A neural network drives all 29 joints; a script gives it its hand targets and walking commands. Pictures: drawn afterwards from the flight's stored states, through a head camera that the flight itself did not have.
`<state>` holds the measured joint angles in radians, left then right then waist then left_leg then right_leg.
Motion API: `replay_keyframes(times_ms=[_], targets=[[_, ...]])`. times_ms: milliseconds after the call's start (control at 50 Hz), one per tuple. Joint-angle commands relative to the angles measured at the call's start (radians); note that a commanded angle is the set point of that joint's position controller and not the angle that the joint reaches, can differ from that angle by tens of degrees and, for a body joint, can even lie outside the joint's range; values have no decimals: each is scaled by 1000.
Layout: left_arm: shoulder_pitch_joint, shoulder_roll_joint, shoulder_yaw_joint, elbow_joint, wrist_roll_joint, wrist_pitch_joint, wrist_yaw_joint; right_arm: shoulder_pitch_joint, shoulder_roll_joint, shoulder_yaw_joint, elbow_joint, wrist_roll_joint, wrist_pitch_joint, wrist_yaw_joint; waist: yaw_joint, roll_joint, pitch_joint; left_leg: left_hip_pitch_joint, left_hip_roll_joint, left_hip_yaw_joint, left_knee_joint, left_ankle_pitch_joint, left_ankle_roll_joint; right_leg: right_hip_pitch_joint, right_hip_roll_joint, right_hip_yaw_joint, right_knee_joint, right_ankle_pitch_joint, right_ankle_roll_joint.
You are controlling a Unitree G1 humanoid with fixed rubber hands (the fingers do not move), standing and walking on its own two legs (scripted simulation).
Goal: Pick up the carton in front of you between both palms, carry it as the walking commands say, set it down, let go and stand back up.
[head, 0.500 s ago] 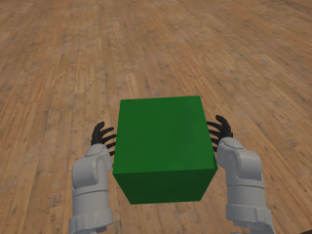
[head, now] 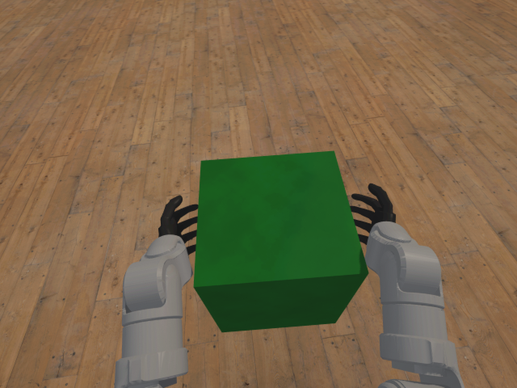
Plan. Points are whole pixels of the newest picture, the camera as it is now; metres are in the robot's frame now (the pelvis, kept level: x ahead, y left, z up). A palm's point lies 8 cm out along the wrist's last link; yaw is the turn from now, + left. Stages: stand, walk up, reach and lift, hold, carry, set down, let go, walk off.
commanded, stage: carry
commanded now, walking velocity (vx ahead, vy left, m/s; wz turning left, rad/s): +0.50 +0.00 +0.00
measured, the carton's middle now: (273, 248) +0.35 +0.02 +0.01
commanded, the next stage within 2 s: none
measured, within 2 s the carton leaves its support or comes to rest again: neither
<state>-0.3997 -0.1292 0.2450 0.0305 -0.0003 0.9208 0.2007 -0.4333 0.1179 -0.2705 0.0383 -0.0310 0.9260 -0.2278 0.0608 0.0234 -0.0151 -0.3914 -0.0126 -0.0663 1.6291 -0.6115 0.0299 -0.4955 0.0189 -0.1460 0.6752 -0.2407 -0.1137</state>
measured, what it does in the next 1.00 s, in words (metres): walks ahead: left foot, then right foot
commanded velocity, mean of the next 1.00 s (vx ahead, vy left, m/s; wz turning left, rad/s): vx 0.50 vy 0.00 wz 0.00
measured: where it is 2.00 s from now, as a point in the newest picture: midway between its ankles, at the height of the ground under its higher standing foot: (288, 175)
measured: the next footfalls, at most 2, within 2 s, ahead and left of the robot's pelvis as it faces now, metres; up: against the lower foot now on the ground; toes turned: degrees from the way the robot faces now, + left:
left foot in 0.32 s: +0.39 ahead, +0.10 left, +0.00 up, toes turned +4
right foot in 0.72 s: +0.58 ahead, -0.14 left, +0.00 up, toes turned -10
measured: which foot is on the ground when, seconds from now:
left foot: up 0.00-0.30, down 0.32-0.72, up 0.74-1.00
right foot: down 0.00-0.34, up 0.36-0.70, down 0.72-1.00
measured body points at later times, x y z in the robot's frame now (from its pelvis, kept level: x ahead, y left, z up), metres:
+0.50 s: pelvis +0.31 +0.01 +0.03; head +0.36 +0.01 +0.48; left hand +0.65 +0.15 +0.07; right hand +0.64 -0.16 +0.08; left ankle +0.35 +0.09 -0.71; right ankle +0.27 -0.11 -0.64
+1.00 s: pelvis +0.62 -0.06 +0.04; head +0.62 -0.07 +0.49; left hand +0.86 +0.11 +0.11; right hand +0.88 -0.20 +0.11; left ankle +0.70 +0.08 -0.67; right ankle +0.54 -0.14 -0.71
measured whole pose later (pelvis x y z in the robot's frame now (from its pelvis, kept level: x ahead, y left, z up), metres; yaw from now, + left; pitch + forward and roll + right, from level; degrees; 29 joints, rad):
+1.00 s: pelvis +0.62 -0.06 +0.04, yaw +1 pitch +4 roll +1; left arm 0.05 -0.13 0.07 -0.46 -0.02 1.09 0.16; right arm 0.03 0.13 -0.05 -0.47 0.00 1.11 -0.16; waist 0.03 -0.01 -0.11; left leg -0.58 0.08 0.13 0.74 -0.20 -0.02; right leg -0.08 -0.03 -0.19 0.26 -0.26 -0.03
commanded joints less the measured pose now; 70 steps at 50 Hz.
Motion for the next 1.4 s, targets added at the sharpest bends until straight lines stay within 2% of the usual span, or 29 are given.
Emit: replay_keyframes(times_ms=[0, 20, 80, 220, 260, 280, 300, 320, 340, 400, 460, 540, 660, 700, 740, 760, 800, 840, 860, 940, 1080, 1120, 1140, 1160, 1180, 1200, 1280, 1360, 1380], targets=[[-622, -805, -629, -141, -183, -57, -22, -603, 787, 580, -131, 134, -47, 18, 3, -49, -429, -384, 94, -34, -132, 159, 10, 518, -379, 651, -229, 1, -169], [-568, -820, -627, -146, -170, -75, -33, -554, 792, 590, -109, 146, -66, 32, -13, -42, -462, -367, 108, -19, -193, 205, 20, 502, -342, 546, -211, 42, -138], [-583, -845, -675, -219, -182, -131, -51, -534, 848, 653, -153, 151, -127, 48, -7, -164, -475, -437, 113, 56, -380, 251, 6, 555, -295, 402, -190, 369, -159], [-359, -766, -674, -128, -119, -185, -43, -350, 759, 636, -130, 106, -189, 50, 21, -116, -389, -270, 36, 172, -921, 463, 37, 578, -214, 225, -163, 690, -88], [-437, -772, -704, -183, -139, -189, -45, -320, 797, 640, -103, 105, -187, 60, -18, -118, -419, -89, -17, 216, -1086, 532, 52, 581, -172, 130, -63, 807, -41], [-337, -759, -684, -118, -105, -179, -42, -321, 729, 625, -144, 103, -191, 56, -74, -115, -461, 146, -47, 239, -1149, 584, 52, 499, -144, 103, 36, 803, 7], [-376, -763, -703, -146, -127, -181, -41, -259, 743, 608, -96, 80, -187, 54, -112, -59, -523, 398, 7, 189, -1168, 574, 65, 344, -140, 67, 183, 733, 32], [-349, -749, -698, -151, -114, -170, -35, -243, 716, 593, -74, 61, -184, 41, -122, 173, -593, 631, 301, -293, -1192, 621, 214, 44, -40, 55, 466, 332, 102], [-348, -720, -667, -154, -118, -167, -27, -257, 729, 626, -92, 98, -182, 35, -111, 258, -578, 769, 385, -530, -1244, 822, 292, -168, 84, 119, 624, -237, 118], [-405, -707, -623, -164, -112, -154, -3, -344, 743, 670, -151, 156, -156, 44, -104, 6, -479, 657, 361, -346, -1247, 816, 250, -273, -54, 181, 580, -234, 104], [-335, -708, -582, -119, -75, -122, 1, -454, 730, 698, -231, 211, -142, 53, -72, 38, -421, 497, 286, -175, -1338, 758, 167, -126, -59, 122, 292, -181, 131], [-276, -680, -594, -168, -71, -77, 8, -341, 674, 679, -250, 198, -85, 44, -78, 132, -367, 403, 239, 13, -1414, 684, 124, 11, -46, 39, -25, -8, 153], [-221, -617, -622, -298, -142, 57, -16, -155, 619, 651, -298, 150, 50, 32, -74, 111, -285, 364, 223, 83, -1304, 642, 54, 179, -37, -62, -279, 141, 124], [-191, -625, -629, -351, -136, 84, -15, -137, 601, 666, -359, 164, 79, 32, -55, 53, -313, 169, 160, 181, -1057, 656, -7, 476, -96, 18, -281, 77, 85], [-177, -588, -615, -415, -133, 115, -12, -186, 619, 693, -457, 185, 128, 43, -34, -406, -349, -310, 3, 201, -593, 150, -64, 775, -442, 620, -402, 105, -97], [-108, -626, -624, -385, -158, 140, -17, -152, 608, 701, -465, 203, 139, 44, -33, -294, -349, -378, 50, 103, -458, 86, -31, 759, -470, 618, -416, 117, -130], [-117, -679, -633, -473, -168, 148, -32, -177, 694, 730, -526, 233, 151, 57, -32, -122, -353, -388, 105, 91, -473, 189, -25, 717, -412, 465, -424, 194, -81], [-90, -729, -673, -540, -186, 152, -53, -73, 738, 729, -523, 207, 153, 62, -45, -123, -317, -285, 130, 107, -601, 316, -30, 588, -347, 278, -458, 238, 0], [-44, -724, -688, -531, -179, 155, -61, -15, 738, 727, -517, 187, 156, 67, -44, -174, -293, -293, 128, 131, -656, 347, -42, 576, -321, 245, -471, 264, 2], [89, -748, -731, -620, -196, 169, -89, 154, 779, 747, -569, 162, 165, 78, -46, -135, -247, -250, 92, 205, -888, 420, -53, 576, -281, 102, -484, 369, -3], [141, -698, -768, -677, -197, 171, -102, 145, 704, 802, -712, 187, 167, 103, -43, -203, -184, -34, 36, 313, -1126, 575, 3, 558, -242, 6, -408, 593, 35], [137, -662, -789, -687, -193, 179, -94, 215, 676, 760, -659, 176, 177, 105, -74, -132, -256, 249, -30, 365, -1165, 446, 17, 478, -202, -65, -142, 712, 64], [152, -628, -776, -664, -162, 185, -89, 232, 654, 762, -638, 162, 180, 103, -101, -79, -309, 456, 50, 273, -1169, 401, 14, 317, -169, -76, 56, 524, 97], [175, -614, -768, -677, -159, 198, -84, 263, 622, 740, -632, 152, 187, 103, -90, 197, -345, 558, 332, -222, -1335, 143, 92, 85, -74, -65, 319, 158, 145], [189, -615, -763, -681, -174, 203, -82, 257, 619, 754, -635, 161, 186, 97, -81, 284, -325, 592, 461, -480, -1451, 241, 183, -83, 1, 49, 519, -210, 143], [203, -623, -764, -653, -148, 202, -85, 225, 668, 772, -633, 194, 187, 106, -86, 143, -305, 547, 441, -408, -1446, 291, 196, -129, -63, 126, 593, -232, 115], [145, -736, -748, -565, -133, 179, -96, 160, 741, 798, -598, 198, 173, 135, -63, 22, -239, 272, 328, -83, -1501, 279, 92, -47, -157, 140, 400, -34, 103], [164, -729, -735, -545, -97, 158, -84, 152, 710, 799, -604, 193, 159, 139, -58, 46, -197, 278, 320, 34, -1567, 281, 108, -105, -164, 88, 188, 63, 134], [179, -740, -737, -544, -106, 158, -81, 160, 699, 777, -596, 198, 155, 131, -64, 111, -191, 300, 293, 77, -1576, 284, 106, -137, -161, 66, 123, 106, 143]])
